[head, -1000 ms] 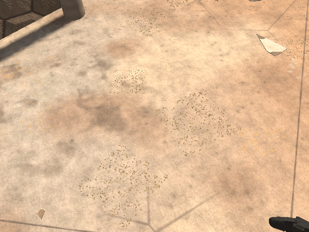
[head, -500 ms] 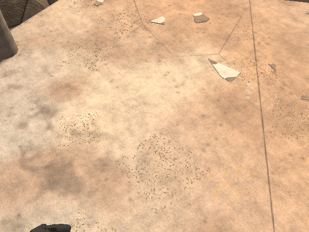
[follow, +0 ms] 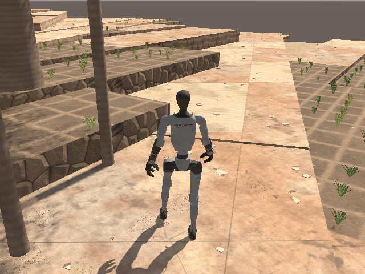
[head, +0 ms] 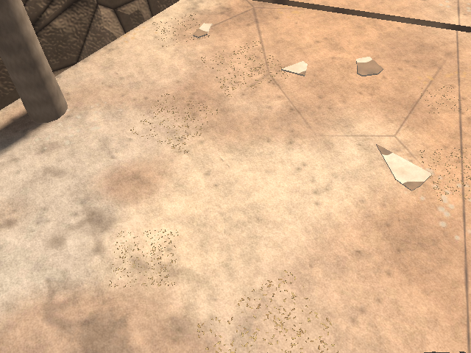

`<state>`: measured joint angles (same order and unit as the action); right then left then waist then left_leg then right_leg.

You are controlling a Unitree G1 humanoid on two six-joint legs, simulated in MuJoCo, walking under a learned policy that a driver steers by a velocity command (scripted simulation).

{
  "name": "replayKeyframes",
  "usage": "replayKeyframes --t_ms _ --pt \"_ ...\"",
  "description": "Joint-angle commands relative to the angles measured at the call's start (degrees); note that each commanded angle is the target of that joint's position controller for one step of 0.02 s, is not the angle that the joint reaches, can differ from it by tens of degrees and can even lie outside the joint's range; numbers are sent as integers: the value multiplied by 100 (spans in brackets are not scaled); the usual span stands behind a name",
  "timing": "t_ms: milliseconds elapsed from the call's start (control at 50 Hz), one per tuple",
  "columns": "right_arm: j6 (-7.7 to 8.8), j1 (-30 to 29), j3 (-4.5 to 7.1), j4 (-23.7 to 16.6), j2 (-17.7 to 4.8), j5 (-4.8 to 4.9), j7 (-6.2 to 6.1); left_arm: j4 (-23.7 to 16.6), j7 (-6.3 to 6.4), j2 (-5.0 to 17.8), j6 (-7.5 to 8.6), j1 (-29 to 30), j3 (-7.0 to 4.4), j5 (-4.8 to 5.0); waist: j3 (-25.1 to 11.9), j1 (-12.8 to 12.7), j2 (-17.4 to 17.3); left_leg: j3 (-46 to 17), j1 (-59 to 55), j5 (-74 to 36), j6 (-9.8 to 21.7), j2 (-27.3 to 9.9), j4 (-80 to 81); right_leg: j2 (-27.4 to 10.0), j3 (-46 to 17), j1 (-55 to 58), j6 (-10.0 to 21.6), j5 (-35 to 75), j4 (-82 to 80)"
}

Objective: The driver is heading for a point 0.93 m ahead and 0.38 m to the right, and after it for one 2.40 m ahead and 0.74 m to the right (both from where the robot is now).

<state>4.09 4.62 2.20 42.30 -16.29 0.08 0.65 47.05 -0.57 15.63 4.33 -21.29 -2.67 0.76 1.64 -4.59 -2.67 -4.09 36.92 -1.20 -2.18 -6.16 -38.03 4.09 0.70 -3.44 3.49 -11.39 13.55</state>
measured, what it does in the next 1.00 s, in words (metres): walks ahead, turning right: left foot, then right foot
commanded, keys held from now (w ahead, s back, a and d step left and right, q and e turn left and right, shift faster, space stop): w+e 1.00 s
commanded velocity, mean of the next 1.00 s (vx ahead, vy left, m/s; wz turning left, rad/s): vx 0.50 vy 0.00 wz -0.53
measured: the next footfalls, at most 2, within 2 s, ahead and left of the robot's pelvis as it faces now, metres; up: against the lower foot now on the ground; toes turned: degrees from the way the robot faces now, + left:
left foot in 0.14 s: +0.26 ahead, +0.15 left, +0.00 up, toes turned -6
right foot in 0.68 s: +0.47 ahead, -0.18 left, +0.00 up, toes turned -26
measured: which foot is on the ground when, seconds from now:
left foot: up 0.00-0.12, down 0.14-0.66, up 0.68-1.00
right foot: down 0.00-0.16, up 0.18-0.66, down 0.68-1.00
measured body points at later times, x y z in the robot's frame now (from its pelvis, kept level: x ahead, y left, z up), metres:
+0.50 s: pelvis +0.26 +0.03 +0.00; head +0.28 +0.02 +0.45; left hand +0.50 +0.24 -0.09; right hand +0.22 -0.25 -0.13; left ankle +0.22 +0.15 -0.75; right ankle +0.36 -0.16 -0.69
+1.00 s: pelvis +0.50 -0.11 +0.00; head +0.52 -0.15 +0.45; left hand +0.71 +0.10 -0.10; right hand +0.54 -0.44 -0.09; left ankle +0.75 -0.04 -0.68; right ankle +0.43 -0.16 -0.75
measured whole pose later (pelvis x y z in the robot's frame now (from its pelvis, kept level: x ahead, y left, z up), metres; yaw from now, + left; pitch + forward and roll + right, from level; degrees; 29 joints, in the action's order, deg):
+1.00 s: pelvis +0.50 -0.11 +0.00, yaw -34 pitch +1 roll +1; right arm 5.1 2.2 3.0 42.0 -17.5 -0.5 0.7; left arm 39.8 0.4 16.2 2.5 -20.1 -3.7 0.9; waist 2.6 -3.6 -2.2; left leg -5.8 37.6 0.2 -3.8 -4.7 -39.5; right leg 6.1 -6.5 -7.9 5.2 -12.3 19.5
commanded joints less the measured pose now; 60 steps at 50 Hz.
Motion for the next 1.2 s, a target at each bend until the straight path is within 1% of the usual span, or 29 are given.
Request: replayKeyframes --t_ms 20,100,120,140,160,180,200,220,240,280,380,480,580,620,660,680,700,720,740,760,780,800,860,980,1100,1140,1160,1180,1200 --pt "155 -658 62 -491 -337 45 80 -233 75 1070 5 -103 -278 61 172 17 584 141 -457 -374 -27 282 632 -1470 -1022 -359 860 978 -323" --pt "258 -481 169 -474 -634 72 131 -181 146 1136 -105 -88 -336 62 45 282 818 57 -1079 288 191 385 1091 -1696 -1484 7 660 1006 291" --pt "278 -63 233 -355 -736 67 111 -195 152 1093 -132 -16 -323 53 -148 532 829 167 -1707 413 308 449 1274 -1562 -1433 -79 553 1346 708" --pt "297 667 356 -173 -989 26 60 -226 144 882 -135 -27 -246 6 -682 859 708 96 -2874 423 509 288 1246 -1204 -1216 -412 373 1513 1657" --pt "282 1633 458 -77 -1382 -53 0 -420 142 471 -135 -33 -100 -133 -1666 1200 -60 -996 -4490 561 843 -820 1056 -709 -833 -1398 133 166 3467" --pt "193 1801 531 52 -1708 -59 32 -587 126 39 -35 -836 14 48 -2232 770 -1779 -3480 -5977 1880 1679 -1912 1699 -46 -488 -3461 -167 -2357 5209" --pt "182 1648 389 -30 -1073 -17 45 -466 143 695 -21 -539 -130 183 -1746 973 -1014 -3621 -5529 2988 1543 -1732 2111 -412 -957 -4038 -184 -2155 5869" --pt "185 1344 298 -52 -764 7 28 -588 146 991 -39 17 -233 206 -1025 999 -590 -2681 -4837 2860 1300 -1530 2196 -624 -870 -4182 -156 -1625 5936" --pt "186 973 244 -58 -634 -23 35 -616 165 919 -75 202 -241 157 -667 817 -263 -2030 -4148 2165 1192 -1288 2318 -846 -768 -3945 -192 -1174 5804" --pt "206 627 200 1 -426 -84 22 -661 121 735 -165 232 -265 99 -277 554 -481 -1114 -3297 1312 1136 -965 2625 -1127 -783 -3498 -246 -662 5413" --pt "293 649 317 234 -662 -68 -33 -909 81 437 -324 573 -216 61 21 492 -159 -12 -3028 210 1321 -956 3047 -1231 -692 -3693 -411 65 4683" --pt "197 806 377 358 -907 -33 -89 -1180 -99 301 -253 1368 -133 57 210 768 -5 909 -3276 -158 1184 -839 3087 -1130 -274 -3506 -340 1220 3146" --pt "18 1133 463 530 -1147 113 -95 -1551 -246 374 -276 1988 -138 56 388 879 -7 1294 -4071 -765 1004 -1079 2721 -959 98 -3482 -59 747 2384" --pt "-56 1067 518 513 -1320 173 -119 -1586 -260 563 -311 1754 -236 30 106 624 -190 1495 -4267 -2554 884 -1078 1991 -618 406 -2874 169 164 2310" --pt "-133 940 510 465 -1319 221 -146 -1244 -196 1004 -358 355 -513 45 -679 -205 -107 1782 -3776 -3469 639 -802 10 -88 631 -894 529 294 1890" --pt "-103 1067 392 375 -1023 55 -157 -1006 -73 1481 -425 -587 -711 77 -1200 -546 546 1787 -2325 -1652 365 -545 -1779 -629 -426 891 853 321 1776" --pt "53 1551 124 17 -206 -157 -74 -1103 -57 2084 -354 -247 -745 121 -1684 253 2026 1147 194 3452 43 652 -3676 -2027 -3760 2506 1919 -835 1090" --pt "259 900 195 -19 -714 61 -3 -1285 -108 1533 -240 -364 -581 78 -2170 -225 1214 -69 767 3515 144 637 -4186 -2313 -4729 2609 1982 -1494 291" --pt "362 397 265 -191 -969 260 32 -1217 -135 1245 -141 -166 -481 16 -1318 -237 912 -46 1161 2919 281 406 -4047 -2185 -3952 2033 1691 -1007 190" --pt "414 382 232 -177 -871 189 -4 -1229 -131 1124 -95 152 -437 19 -897 30 480 -54 911 2422 334 164 -3556 -1943 -3293 1233 1510 -392 230" --pt "410 440 255 -97 -878 37 -45 -1284 -114 953 -93 528 -383 8 -610 270 347 -65 515 2134 287 -3 -3057 -1709 -2736 507 1370 262 205" --pt "350 583 284 -63 -908 -3 -40 -1374 -84 850 -83 735 -335 -66 -541 462 501 -120 118 1920 248 -109 -2812 -1567 -2453 32 1328 718 103" --pt "176 598 267 -78 -727 -91 -42 -1354 -1 919 -43 733 -345 -37 -409 577 455 25 -184 1555 -18 -28 -2153 -1368 -1990 -630 1381 1475 -107" --pt "178 -621 125 -429 -414 -49 14 -1090 157 1090 -102 232 -402 26 -57 148 658 95 -530 -353 -208 413 220 -928 -1534 -1055 951 843 -58" --pt "311 -861 223 -602 -705 35 128 -868 198 1026 -197 -46 -415 70 -53 134 877 -124 -897 125 54 579 1015 -1242 -2350 -353 783 616 702" --pt "365 -237 311 -440 -821 31 109 -872 201 938 -244 83 -391 46 -247 465 1040 80 -1656 399 271 639 1251 -1162 -2394 -281 642 1095 1185" --pt "402 311 393 -336 -1001 -82 73 -905 188 704 -246 111 -307 11 -673 725 949 -29 -2620 173 508 392 1316 -800 -2105 -420 417 1584 2083" --pt "404 1072 456 -303 -1329 -207 39 -1039 208 428 -245 30 -191 -114 -1572 953 242 -1024 -4094 -549 871 -609 1061 -375 -1619 -1130 125 603 3714" --pt "317 1323 537 -88 -1615 -247 90 -1089 220 218 -214 -902 -134 59 -2081 478 -1846 -3567 -5551 -572 1888 -1716 1531 407 -1142 -3058 -304 -2454 5452"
